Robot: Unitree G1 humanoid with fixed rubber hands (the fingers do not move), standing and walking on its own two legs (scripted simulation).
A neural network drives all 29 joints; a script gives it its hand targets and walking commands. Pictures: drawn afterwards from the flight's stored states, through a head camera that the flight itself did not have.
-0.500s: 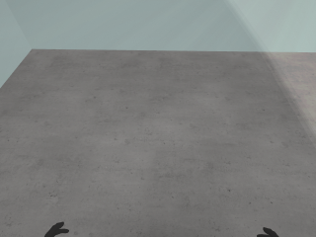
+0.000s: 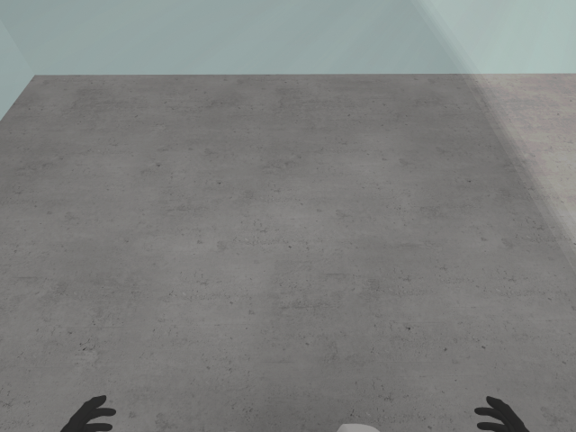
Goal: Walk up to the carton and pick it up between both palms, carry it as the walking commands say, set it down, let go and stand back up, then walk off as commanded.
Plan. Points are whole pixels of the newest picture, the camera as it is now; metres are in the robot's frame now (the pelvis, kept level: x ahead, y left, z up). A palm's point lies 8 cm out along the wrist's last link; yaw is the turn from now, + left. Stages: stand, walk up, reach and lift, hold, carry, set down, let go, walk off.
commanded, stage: walk up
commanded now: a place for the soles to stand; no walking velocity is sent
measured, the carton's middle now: out of the picture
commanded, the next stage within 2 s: none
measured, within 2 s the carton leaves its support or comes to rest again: neither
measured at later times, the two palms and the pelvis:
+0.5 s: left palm (198, 346) +0.24 +0.16 -0.09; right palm out of the picture -0.05 -0.43 -0.08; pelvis -0.01 -0.08 -0.01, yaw -21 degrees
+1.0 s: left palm (360, 323) +0.28 -0.09 -0.07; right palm out of the picture -0.25 -0.50 -0.09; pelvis -0.06 -0.19 -0.01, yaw -48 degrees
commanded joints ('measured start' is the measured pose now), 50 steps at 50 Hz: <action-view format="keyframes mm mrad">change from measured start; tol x32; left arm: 1 -85 171 52 -219 -10 0 -25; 50 -66 264 102 -414 36 -13 -65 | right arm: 1 12 -312 -75 -132 1 -20 -28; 50 211 -298 -92 -183 28 -44 -35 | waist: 1 -37 108 -169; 9 12 205 -149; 12 56 -421 -122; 24 -43 210 -118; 40 -1 217 -185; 43 53 -400 -165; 50 -8 -179 -219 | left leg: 1 133 430 -210 -94 447 284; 10 -110 222 92 143 77 116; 12 -522 -41 164 484 -405 13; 22 192 -23 -41 -70 0 -18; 24 96 475 -494 -344 -247 92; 35 171 339 64 -117 426 168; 40 36 313 166 52 230 133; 43 -568 4 151 475 -398 -20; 50 -290 -37 27 372 -126 -52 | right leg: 1 -202 -103 100 325 -148 -12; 10 106 4 -107 -194 106 -5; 12 237 -313 505 -440 145 -190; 20 -28 -128 287 -335 258 -204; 28 -287 -51 181 428 78 38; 40 -7 -45 -112 -153 42 -17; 43 288 -290 518 -405 110 -236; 50 113 -88 327 -299 323 -199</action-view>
